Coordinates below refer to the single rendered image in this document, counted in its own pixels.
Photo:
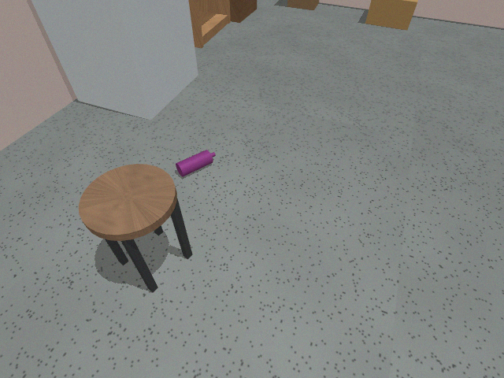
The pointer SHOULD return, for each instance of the bookshelf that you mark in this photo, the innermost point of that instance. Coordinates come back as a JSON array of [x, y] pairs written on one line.
[[208, 17]]

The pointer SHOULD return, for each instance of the stool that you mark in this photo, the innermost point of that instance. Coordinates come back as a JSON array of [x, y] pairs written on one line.
[[128, 202]]

